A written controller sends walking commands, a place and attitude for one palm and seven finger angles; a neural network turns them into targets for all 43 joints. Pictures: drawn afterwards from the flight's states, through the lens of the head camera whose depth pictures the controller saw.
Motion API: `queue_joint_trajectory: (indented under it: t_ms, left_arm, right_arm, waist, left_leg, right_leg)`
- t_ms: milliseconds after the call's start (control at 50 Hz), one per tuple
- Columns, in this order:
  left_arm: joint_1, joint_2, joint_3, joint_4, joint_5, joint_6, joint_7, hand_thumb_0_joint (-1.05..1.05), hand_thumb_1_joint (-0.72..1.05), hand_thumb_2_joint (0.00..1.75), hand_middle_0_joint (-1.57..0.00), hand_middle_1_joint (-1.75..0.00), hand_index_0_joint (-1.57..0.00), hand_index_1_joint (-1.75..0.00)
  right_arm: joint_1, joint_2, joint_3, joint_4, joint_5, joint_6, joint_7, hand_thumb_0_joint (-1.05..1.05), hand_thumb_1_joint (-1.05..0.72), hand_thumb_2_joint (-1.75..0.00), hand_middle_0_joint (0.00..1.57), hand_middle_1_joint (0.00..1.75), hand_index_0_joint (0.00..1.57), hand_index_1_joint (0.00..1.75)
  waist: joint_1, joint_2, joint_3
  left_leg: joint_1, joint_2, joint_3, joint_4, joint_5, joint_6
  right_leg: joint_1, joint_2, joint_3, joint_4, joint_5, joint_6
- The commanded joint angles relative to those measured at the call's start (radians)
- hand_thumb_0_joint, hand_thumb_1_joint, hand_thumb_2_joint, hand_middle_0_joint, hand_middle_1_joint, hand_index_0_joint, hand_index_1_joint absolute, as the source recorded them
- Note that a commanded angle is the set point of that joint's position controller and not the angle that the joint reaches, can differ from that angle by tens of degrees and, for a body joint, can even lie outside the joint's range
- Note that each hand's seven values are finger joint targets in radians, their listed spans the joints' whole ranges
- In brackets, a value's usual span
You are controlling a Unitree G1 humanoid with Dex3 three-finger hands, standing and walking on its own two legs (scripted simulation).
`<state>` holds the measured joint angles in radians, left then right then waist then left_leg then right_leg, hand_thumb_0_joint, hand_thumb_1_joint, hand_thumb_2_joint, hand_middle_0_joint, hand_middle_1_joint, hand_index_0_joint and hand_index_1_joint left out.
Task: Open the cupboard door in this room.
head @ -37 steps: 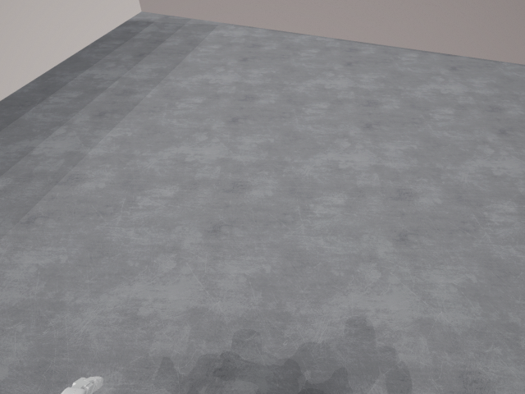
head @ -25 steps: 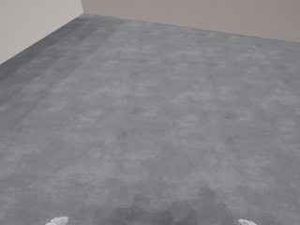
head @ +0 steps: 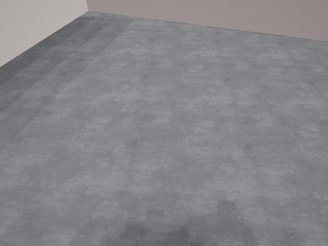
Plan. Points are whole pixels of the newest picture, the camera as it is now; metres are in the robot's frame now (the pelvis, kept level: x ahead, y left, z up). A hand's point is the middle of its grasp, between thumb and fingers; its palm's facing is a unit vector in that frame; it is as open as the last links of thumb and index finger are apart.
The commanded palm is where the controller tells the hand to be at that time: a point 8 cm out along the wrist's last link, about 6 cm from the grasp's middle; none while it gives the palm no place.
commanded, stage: stand and wait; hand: left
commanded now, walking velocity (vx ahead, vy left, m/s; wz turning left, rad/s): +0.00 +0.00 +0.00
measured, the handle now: out of the picture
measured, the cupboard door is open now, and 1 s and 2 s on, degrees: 0 0 0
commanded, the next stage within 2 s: turn or walk to find it in 0.16 s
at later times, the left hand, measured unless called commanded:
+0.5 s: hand out of the picture +0.06 +0.22 -0.18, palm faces +0.05 -0.96 -0.27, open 7.4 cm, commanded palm none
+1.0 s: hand out of the picture -0.05 +0.18 -0.16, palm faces +0.30 -0.91 -0.27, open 7.4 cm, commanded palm none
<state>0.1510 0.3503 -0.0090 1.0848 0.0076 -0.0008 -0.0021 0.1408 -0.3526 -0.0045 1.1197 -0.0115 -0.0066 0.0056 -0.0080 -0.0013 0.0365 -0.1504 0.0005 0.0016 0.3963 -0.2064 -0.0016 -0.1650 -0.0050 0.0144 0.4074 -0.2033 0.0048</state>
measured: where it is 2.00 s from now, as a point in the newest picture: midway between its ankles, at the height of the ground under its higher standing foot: outside the picture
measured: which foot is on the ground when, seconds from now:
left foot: down 0.00-0.78, up 0.80-1.00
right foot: down 0.00-0.54, up 0.56-0.76, down 0.78-1.00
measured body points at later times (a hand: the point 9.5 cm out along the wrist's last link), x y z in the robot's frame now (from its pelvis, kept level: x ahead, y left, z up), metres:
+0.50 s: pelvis -0.01 +0.01 -0.01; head +0.01 +0.01 +0.44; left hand +0.06 +0.27 -0.16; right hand +0.07 -0.26 -0.15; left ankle +0.01 +0.12 -0.74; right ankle +0.01 -0.12 -0.74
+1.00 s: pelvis -0.04 -0.02 -0.01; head -0.02 -0.03 +0.44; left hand -0.07 +0.23 -0.14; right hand +0.09 -0.27 -0.15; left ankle -0.09 +0.10 -0.67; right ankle -0.02 -0.13 -0.74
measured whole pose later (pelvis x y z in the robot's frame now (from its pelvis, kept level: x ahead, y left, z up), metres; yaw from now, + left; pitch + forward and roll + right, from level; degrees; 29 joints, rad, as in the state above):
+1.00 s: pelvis -0.04 -0.02 -0.01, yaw +18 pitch -1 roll +1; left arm 0.26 0.20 0.02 0.92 0.02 0.01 0.03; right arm 0.21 -0.26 -0.09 0.98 -0.02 0.08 0.02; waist -0.02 0.01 0.05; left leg -0.48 0.00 -0.01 1.08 -0.39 -0.05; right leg -0.21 -0.06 -0.12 0.53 -0.30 -0.01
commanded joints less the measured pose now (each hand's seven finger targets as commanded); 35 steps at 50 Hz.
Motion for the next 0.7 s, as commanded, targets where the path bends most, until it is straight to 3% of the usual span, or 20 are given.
queue_joint_trajectory:
  t_ms: [0,180,240,300,420,460,480,500,520,540,560,600,680]
  left_arm:
    - [-0.061,0.202,0.042,-0.064,0.002,-0.025,0.011,0.0,0.9,0.9,-0.2,-0.3,-0.2,-0.3]
    - [-0.067,0.204,0.046,-0.07,0.004,-0.023,0.011,0.0,0.9,0.9,-0.2,-0.3,-0.2,-0.3]
    - [-0.038,0.158,0.045,-0.076,0.004,-0.01,0.017,0.0,0.9,0.9,-0.2,-0.3,-0.2,-0.3]
    - [0.006,0.096,0.037,-0.087,0.004,0.009,0.027,0.0,0.9,0.9,-0.2,-0.3,-0.2,-0.3]
    - [0.019,0.112,0.058,-0.16,0.008,0.022,0.037,0.0,0.9,0.9,-0.2,-0.3,-0.2,-0.3]
    - [0.004,0.093,0.061,-0.187,0.01,0.027,0.038,0.0,0.9,0.9,-0.2,-0.3,-0.2,-0.3]
    - [0.0,0.076,0.06,-0.198,0.009,0.029,0.037,0.0,0.9,0.9,-0.2,-0.3,-0.2,-0.3]
    - [0.0,0.047,0.06,-0.209,0.006,0.031,0.037,0.0,0.9,0.9,-0.2,-0.3,-0.2,-0.3]
    - [0.001,0.024,0.058,-0.217,0.004,0.029,0.038,0.0,0.9,0.9,-0.2,-0.3,-0.2,-0.3]
    - [0.001,0.023,0.059,-0.229,0.005,0.026,0.041,0.0,0.9,0.9,-0.2,-0.3,-0.2,-0.3]
    - [0.002,0.015,0.063,-0.231,0.004,0.025,0.042,0.0,0.9,0.9,-0.2,-0.3,-0.2,-0.3]
    - [0.021,-0.012,0.064,-0.226,-0.001,0.021,0.04,0.0,0.9,0.9,-0.2,-0.3,-0.2,-0.3]
    - [0.073,-0.046,0.065,-0.221,-0.008,0.017,0.035,0.0,0.9,0.9,-0.2,-0.3,-0.2,-0.3]
  right_arm:
    - [-0.068,-0.199,-0.038,-0.072,0.001,-0.027,-0.016,0.0,-0.9,-0.9,0.2,0.3,0.2,0.3]
    - [-0.063,-0.199,-0.04,-0.072,-0.001,-0.024,-0.012,0.0,-0.9,-0.9,0.2,0.3,0.2,0.3]
    - [-0.043,-0.145,-0.032,-0.084,-0.002,-0.012,-0.009,0.0,-0.9,-0.9,0.2,0.3,0.2,0.3]
    - [0.001,-0.064,-0.02,-0.098,-0.004,0.007,-0.007,0.0,-0.9,-0.9,0.2,0.3,0.2,0.3]
    - [0.056,-0.047,-0.042,-0.147,-0.002,0.028,-0.006,0.0,-0.9,-0.9,0.2,0.3,0.2,0.3]
    - [0.071,-0.048,-0.05,-0.163,-0.005,0.029,-0.004,0.0,-0.9,-0.9,0.2,0.3,0.2,0.3]
    - [0.079,-0.058,-0.053,-0.171,-0.007,0.028,-0.003,0.0,-0.9,-0.9,0.2,0.3,0.2,0.3]
    - [0.084,-0.082,-0.06,-0.181,-0.012,0.024,-0.005,0.0,-0.9,-0.9,0.2,0.3,0.2,0.3]
    - [0.096,-0.103,-0.07,-0.188,-0.01,0.019,-0.01,0.0,-0.9,-0.9,0.2,0.3,0.2,0.3]
    - [0.113,-0.106,-0.077,-0.193,-0.008,0.015,-0.015,0.0,-0.9,-0.9,0.2,0.3,0.2,0.3]
    - [0.12,-0.1,-0.08,-0.196,-0.01,0.015,-0.021,0.0,-0.9,-0.9,0.2,0.3,0.2,0.3]
    - [0.105,-0.086,-0.083,-0.206,-0.012,0.018,-0.028,0.0,-0.9,-0.9,0.2,0.3,0.2,0.3]
    - [0.095,-0.071,-0.094,-0.22,-0.012,0.027,-0.028,0.0,-0.9,-0.9,0.2,0.3,0.2,0.3]
  waist:
    - [0.007,-0.015,-0.042]
    - [0.006,-0.003,-0.037]
    - [0.01,-0.012,-0.052]
    - [0.011,-0.036,-0.062]
    - [-0.001,-0.087,-0.085]
    - [-0.01,-0.031,-0.069]
    - [-0.014,0.025,-0.066]
    - [-0.014,0.122,-0.054]
    - [-0.016,0.206,-0.053]
    - [-0.021,0.221,-0.064]
    - [-0.019,0.188,-0.076]
    - [-0.012,0.18,-0.109]
    - [-0.001,0.157,-0.132]
  left_leg:
    - [-0.007,0.111,-0.103,-0.082,0.037,0.034]
    - [-0.029,0.107,-0.108,-0.071,0.04,0.033]
    - [-0.061,0.1,-0.109,-0.024,0.085,0.028]
    - [-0.118,0.082,-0.099,0.037,0.111,0.014]
    - [-0.135,0.049,-0.079,0.196,0.098,0.011]
    - [-0.14,0.071,-0.134,0.162,0.132,0.028]
    - [-0.155,0.101,-0.203,0.107,0.156,0.05]
    - [-0.165,0.165,-0.325,0.015,0.177,0.094]
    - [-0.132,0.234,-0.457,-0.058,0.253,0.156]
    - [-0.085,0.264,-0.508,-0.069,0.347,0.208]
    - [-0.048,0.267,-0.501,-0.05,0.403,0.228]
    - [-0.006,0.231,-0.441,-0.008,0.448,0.219]
    - [-0.04,0.173,-0.407,0.03,0.423,0.179]
  right_leg:
    - [-0.015,-0.115,0.108,-0.093,0.004,-0.036]
    - [-0.023,-0.116,0.105,-0.085,-0.018,-0.035]
    - [-0.011,-0.129,0.084,-0.047,0.018,-0.024]
    - [-0.004,-0.157,0.083,-0.015,0.053,-0.019]
    - [-0.069,-0.244,0.082,0.025,0.085,-0.072]
    - [-0.116,-0.204,0.023,0.097,0.034,-0.047]
    - [-0.129,-0.151,-0.025,0.163,-0.021,-0.017]
    - [-0.148,-0.074,-0.077,0.269,-0.092,0.017]
    - [-0.203,-0.022,-0.083,0.387,-0.227,0.033]
    - [-0.257,-0.023,-0.034,0.492,-0.333,0.03]
    - [-0.288,-0.028,-0.001,0.546,-0.359,0.026]
    - [-0.286,-0.028,0.008,0.527,-0.336,0.031]
    - [-0.152,0.007,-0.019,0.29,-0.249,0.038]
